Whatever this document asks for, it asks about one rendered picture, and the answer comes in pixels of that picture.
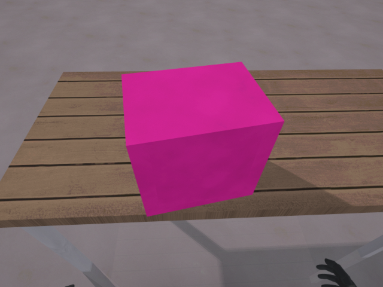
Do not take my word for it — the carton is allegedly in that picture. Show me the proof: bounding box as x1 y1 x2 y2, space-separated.
121 62 284 216

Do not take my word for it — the table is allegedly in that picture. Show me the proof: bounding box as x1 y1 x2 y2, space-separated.
0 69 383 272

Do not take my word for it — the right robot hand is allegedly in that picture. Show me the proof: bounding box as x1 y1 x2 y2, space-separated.
316 258 357 287

